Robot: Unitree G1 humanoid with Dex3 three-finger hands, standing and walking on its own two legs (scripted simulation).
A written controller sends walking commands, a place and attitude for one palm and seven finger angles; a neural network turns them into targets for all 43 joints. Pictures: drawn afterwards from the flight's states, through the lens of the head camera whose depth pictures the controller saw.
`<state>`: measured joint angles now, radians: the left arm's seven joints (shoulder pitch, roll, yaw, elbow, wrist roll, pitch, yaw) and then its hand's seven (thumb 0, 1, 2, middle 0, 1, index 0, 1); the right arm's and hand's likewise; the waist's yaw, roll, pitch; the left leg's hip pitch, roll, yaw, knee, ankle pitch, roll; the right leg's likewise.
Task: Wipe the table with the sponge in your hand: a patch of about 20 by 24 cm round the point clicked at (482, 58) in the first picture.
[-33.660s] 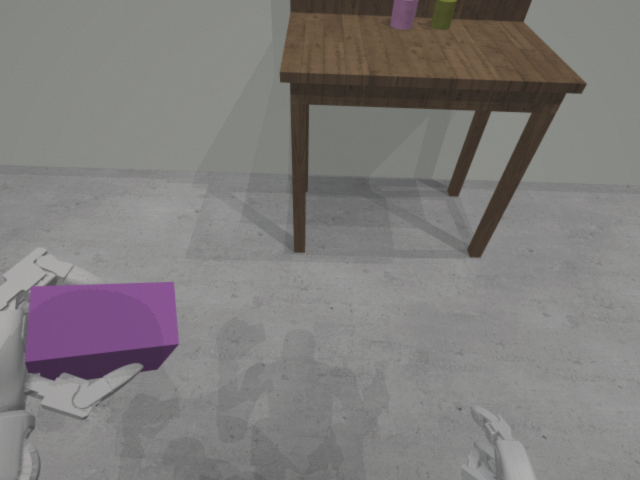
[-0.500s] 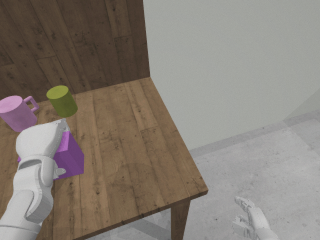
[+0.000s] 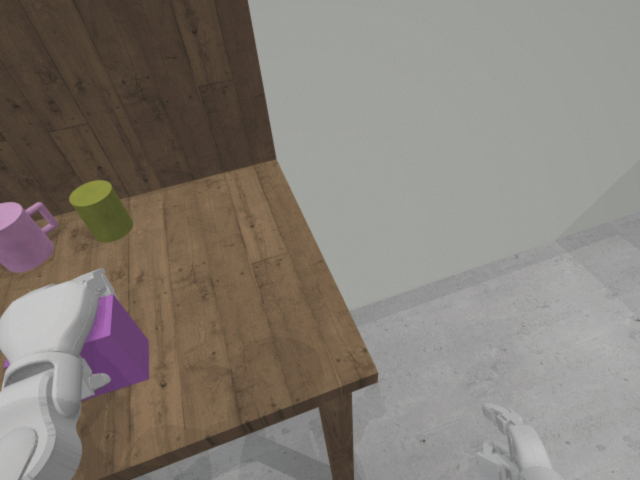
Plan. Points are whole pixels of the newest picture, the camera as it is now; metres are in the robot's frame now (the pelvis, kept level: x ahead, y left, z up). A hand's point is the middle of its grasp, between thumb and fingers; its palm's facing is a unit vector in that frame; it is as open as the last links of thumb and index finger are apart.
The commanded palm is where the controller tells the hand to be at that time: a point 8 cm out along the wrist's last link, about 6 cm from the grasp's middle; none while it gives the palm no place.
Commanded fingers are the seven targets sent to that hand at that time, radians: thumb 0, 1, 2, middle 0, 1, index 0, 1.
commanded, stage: wipe back along the first lane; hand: left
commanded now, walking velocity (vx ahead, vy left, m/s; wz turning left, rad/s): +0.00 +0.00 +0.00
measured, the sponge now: (93, 358) +0.23 +0.32 +0.05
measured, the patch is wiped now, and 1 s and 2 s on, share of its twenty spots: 1.00 1.00 1.00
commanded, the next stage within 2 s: lift the sponge slowly off the table in 0.62 s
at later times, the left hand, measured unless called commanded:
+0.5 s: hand (78, 380) +0.19 +0.29 +0.09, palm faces +0.04 -0.07 -1.00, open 10.3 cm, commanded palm +0.14 +0.29 +0.12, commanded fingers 0.00 0.10 1.30 -1.20 -1.60 -1.20 -1.60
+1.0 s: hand (71, 400) +0.17 +0.28 +0.09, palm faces +0.06 -0.11 -0.99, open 10.3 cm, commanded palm +0.12 +0.28 +0.14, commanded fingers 0.00 0.10 1.30 -1.20 -1.60 -1.20 -1.60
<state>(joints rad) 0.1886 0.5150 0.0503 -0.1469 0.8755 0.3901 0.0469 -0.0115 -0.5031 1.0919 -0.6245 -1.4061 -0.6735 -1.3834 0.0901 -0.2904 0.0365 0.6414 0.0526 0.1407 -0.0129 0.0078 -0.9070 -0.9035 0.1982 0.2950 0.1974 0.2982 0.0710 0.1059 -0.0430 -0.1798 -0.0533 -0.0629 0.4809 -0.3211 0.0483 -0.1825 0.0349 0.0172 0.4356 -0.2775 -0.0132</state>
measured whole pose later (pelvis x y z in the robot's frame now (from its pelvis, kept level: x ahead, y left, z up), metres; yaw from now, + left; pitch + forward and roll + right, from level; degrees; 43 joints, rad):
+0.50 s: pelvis +0.00 -0.02 -0.01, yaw -1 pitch +1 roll -1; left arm 0.43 0.52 0.11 -0.34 0.84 0.35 0.08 -0.01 -0.50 1.09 -0.63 -1.40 -0.68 -1.38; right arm 0.07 -0.29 0.02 0.61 0.05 0.14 -0.04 0.01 -0.91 -0.90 0.20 0.29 0.20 0.30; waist 0.09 0.10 -0.05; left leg -0.20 -0.03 -0.06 0.54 -0.36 0.03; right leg -0.22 0.06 0.02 0.51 -0.32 -0.03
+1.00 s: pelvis -0.01 +0.01 +0.00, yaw -1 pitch -1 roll -1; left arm 0.47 0.48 -0.01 -0.45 0.88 0.45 0.08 -0.01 -0.52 1.09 -0.66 -1.37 -0.71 -1.35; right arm 0.06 -0.25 0.04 0.61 0.05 0.15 -0.02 0.01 -0.91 -0.90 0.20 0.30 0.20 0.30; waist 0.11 0.10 -0.04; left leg -0.17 -0.06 -0.04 0.51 -0.33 0.06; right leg -0.19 0.03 0.04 0.48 -0.29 0.00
